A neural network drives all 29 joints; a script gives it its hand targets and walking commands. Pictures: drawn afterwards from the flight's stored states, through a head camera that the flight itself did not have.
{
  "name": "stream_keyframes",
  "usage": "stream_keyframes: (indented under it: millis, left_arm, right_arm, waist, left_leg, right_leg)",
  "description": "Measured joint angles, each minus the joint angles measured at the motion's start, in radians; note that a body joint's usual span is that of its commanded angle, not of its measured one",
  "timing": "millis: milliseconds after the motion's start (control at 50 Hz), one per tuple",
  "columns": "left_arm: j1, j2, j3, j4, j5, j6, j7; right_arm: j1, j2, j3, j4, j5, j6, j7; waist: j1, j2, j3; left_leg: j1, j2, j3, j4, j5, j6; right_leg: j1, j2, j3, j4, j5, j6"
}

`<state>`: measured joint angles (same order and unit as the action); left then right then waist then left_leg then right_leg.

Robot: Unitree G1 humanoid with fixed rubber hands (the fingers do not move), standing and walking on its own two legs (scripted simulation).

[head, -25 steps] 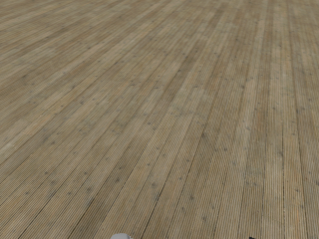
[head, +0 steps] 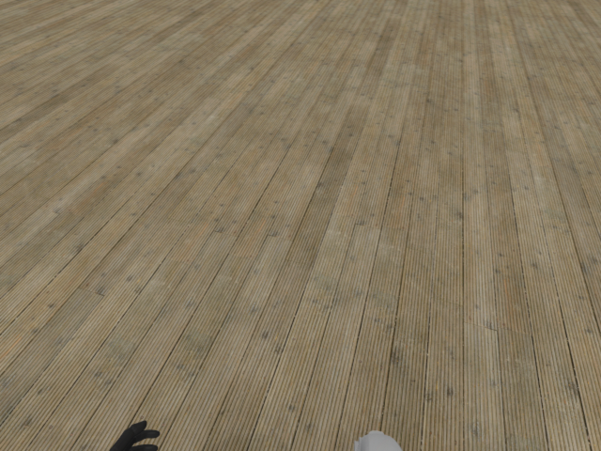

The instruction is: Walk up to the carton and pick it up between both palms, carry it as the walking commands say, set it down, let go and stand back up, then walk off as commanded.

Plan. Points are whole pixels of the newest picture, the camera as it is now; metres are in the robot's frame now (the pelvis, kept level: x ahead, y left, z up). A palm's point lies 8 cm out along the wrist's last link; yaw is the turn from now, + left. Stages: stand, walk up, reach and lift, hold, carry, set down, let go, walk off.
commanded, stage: walk off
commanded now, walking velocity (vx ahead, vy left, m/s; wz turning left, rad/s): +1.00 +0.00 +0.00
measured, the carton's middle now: out of the picture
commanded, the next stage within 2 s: stand in 0.22 s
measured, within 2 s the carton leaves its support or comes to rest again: neither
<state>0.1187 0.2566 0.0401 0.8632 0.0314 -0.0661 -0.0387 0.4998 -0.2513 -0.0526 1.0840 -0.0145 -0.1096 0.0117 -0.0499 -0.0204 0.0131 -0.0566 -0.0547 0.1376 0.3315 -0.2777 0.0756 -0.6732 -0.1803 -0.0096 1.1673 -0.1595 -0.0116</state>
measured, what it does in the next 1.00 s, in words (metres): walks ahead: right foot, then left foot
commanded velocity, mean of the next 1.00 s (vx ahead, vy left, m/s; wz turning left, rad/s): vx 0.20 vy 0.00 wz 0.00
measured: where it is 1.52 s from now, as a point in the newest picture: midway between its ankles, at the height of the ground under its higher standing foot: (304, 354)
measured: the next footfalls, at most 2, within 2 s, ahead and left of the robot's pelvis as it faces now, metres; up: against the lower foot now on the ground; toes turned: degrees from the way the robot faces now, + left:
right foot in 0.22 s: +0.44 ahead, -0.13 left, +0.00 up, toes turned -7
left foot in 0.64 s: +0.71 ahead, +0.06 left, +0.00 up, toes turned +6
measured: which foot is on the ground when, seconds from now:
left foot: down 0.00-0.24, up 0.26-0.62, down 0.64-1.00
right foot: up 0.00-0.20, down 0.22-0.64, up 0.66-0.92, down 0.94-1.00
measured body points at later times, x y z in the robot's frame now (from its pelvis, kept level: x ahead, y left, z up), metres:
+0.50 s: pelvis +0.43 -0.05 +0.01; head +0.48 -0.05 +0.45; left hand +0.35 +0.20 -0.13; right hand +0.60 -0.29 -0.12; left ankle +0.56 +0.10 -0.68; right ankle +0.40 -0.12 -0.74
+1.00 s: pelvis +0.58 -0.03 -0.01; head +0.58 -0.04 +0.44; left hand +0.62 +0.20 -0.16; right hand +0.58 -0.26 -0.17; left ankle +0.67 +0.06 -0.74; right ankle +0.57 -0.16 -0.74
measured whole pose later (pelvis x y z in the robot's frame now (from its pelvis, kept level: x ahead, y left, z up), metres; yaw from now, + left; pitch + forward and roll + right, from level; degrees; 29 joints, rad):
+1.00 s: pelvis +0.58 -0.03 -0.01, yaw -1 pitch -1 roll +1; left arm 0.25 0.16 0.00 1.08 0.02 0.01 0.03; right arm 0.29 -0.17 -0.02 1.09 0.00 0.00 -0.01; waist -0.03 0.00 0.00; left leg -0.32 0.01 0.14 0.41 -0.09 0.04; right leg -0.21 -0.06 -0.03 0.51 -0.27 0.02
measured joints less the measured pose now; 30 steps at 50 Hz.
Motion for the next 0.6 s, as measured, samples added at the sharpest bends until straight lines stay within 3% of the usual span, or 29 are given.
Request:
stream_keyframes:
  millis: [60,120,160,200,240,280,300,340,400,460,540,600]
  left_arm:
    - [-0.088,-0.011,-0.018,-0.043,-0.006,0.001,-0.016]
    - [-0.163,-0.029,-0.036,-0.069,-0.018,-0.002,-0.022]
    - [-0.200,-0.039,-0.045,-0.082,-0.016,-0.003,-0.016]
    - [-0.210,-0.044,-0.048,-0.085,-0.009,-0.009,-0.006]
    - [-0.172,-0.046,-0.042,-0.069,0.003,-0.021,0.010]
    - [-0.100,-0.032,-0.022,-0.026,0.016,-0.027,0.016]
    - [-0.056,-0.021,-0.012,0.006,0.013,-0.028,0.016]
    - [0.037,-0.004,0.002,0.072,0.007,-0.034,0.018]
    - [0.172,-0.003,0.004,0.155,-0.010,-0.042,0.028]
    - [0.278,-0.019,-0.005,0.209,-0.020,-0.048,0.030]
    - [0.336,-0.047,-0.017,0.236,-0.031,-0.050,0.026]
    - [0.337,-0.062,-0.019,0.236,-0.032,-0.043,0.034]
  right_arm:
    - [0.067,0.030,0.012,0.014,0.009,-0.008,0.002]
    - [0.082,0.053,0.025,0.007,0.013,-0.018,0.002]
    - [0.076,0.059,0.030,0.004,0.010,-0.017,-0.002]
    - [0.067,0.062,0.030,0.009,-0.001,-0.003,-0.013]
    - [0.049,0.059,0.024,0.016,-0.007,0.019,-0.023]
    - [-0.027,0.047,0.020,-0.017,0.022,0.022,-0.027]
    - [-0.072,0.041,0.018,-0.040,0.030,0.018,-0.031]
    - [-0.167,0.025,0.012,-0.088,0.026,0.011,-0.033]
    - [-0.296,0.002,0.004,-0.152,0.001,0.026,-0.021]
    - [-0.391,-0.001,0.006,-0.198,-0.006,0.043,-0.009]
    - [-0.456,0.025,0.026,-0.210,-0.002,0.045,-0.001]
    - [-0.448,0.049,0.042,-0.184,-0.007,0.039,-0.004]
  waist:
    - [-0.026,-0.002,0.002]
    - [-0.055,0.006,0.019]
    - [-0.067,0.016,0.032]
    - [-0.059,0.019,0.038]
    - [-0.020,0.018,0.038]
    - [-0.001,0.027,0.051]
    - [0.008,0.027,0.057]
    - [0.029,0.028,0.068]
    - [0.066,0.033,0.078]
    - [0.094,0.035,0.082]
    - [0.117,0.041,0.087]
    - [0.122,0.046,0.079]
  left_leg:
    - [0.132,0.003,-0.014,-0.112,-0.027,-0.028]
    - [0.268,0.023,-0.027,-0.236,-0.046,-0.051]
    - [0.345,0.047,-0.032,-0.284,-0.073,-0.063]
    - [0.377,0.075,-0.029,-0.216,-0.126,-0.077]
    - [0.291,0.106,-0.026,0.125,-0.149,-0.071]
    - [0.062,0.104,-0.115,0.668,-0.127,-0.058]
    - [-0.042,0.099,-0.139,0.848,-0.104,-0.054]
    - [-0.222,0.104,-0.150,1.004,-0.070,-0.056]
    - [-0.427,0.130,-0.141,0.925,-0.052,-0.075]
    - [-0.542,0.142,-0.117,0.702,0.023,-0.091]
    - [-0.543,0.122,-0.071,0.353,0.260,-0.099]
    - [-0.475,0.092,-0.044,0.223,0.330,-0.083]
  right_leg:
    - [-0.063,-0.005,-0.049,-0.256,0.149,0.013]
    - [-0.039,0.035,-0.109,-0.492,0.242,-0.003]
    - [-0.002,0.081,-0.139,-0.577,0.222,-0.029]
    - [0.067,0.137,-0.156,-0.620,0.144,-0.062]
    - [0.153,0.170,-0.165,-0.628,0.115,-0.088]
    - [0.174,0.180,-0.173,-0.545,0.026,-0.092]
    - [0.211,0.186,-0.174,-0.551,-0.009,-0.090]
    - [0.301,0.193,-0.169,-0.612,-0.025,-0.061]
    - [0.433,0.204,-0.159,-0.728,-0.043,-0.070]
    - [0.534,0.203,-0.145,-0.821,-0.050,-0.060]
    - [0.638,0.199,-0.136,-0.878,-0.096,-0.037]
    - [0.691,0.194,-0.133,-0.837,-0.179,-0.014]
